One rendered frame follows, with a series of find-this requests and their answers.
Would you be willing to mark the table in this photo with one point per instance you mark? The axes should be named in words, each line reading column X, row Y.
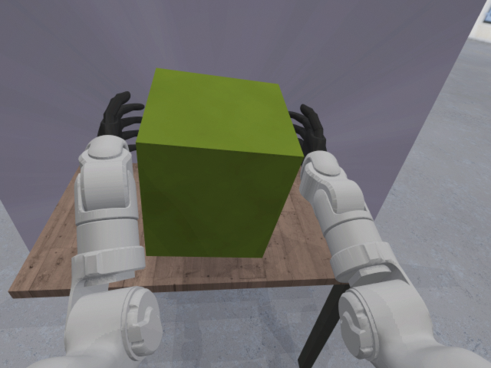
column 297, row 255

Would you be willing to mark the robot left upper arm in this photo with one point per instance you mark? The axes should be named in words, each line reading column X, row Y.
column 110, row 329

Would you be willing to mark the robot right upper arm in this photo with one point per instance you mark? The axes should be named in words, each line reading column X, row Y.
column 387, row 324

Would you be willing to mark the right robot forearm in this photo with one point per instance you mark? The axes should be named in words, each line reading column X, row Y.
column 359, row 256

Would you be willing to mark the left robot forearm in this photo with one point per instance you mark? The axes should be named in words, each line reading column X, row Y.
column 106, row 214

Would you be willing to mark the carton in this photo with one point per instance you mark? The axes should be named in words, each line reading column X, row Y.
column 217, row 158

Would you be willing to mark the robot right hand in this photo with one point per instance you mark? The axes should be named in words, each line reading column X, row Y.
column 311, row 133

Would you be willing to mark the robot left hand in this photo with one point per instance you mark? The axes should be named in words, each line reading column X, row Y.
column 112, row 124

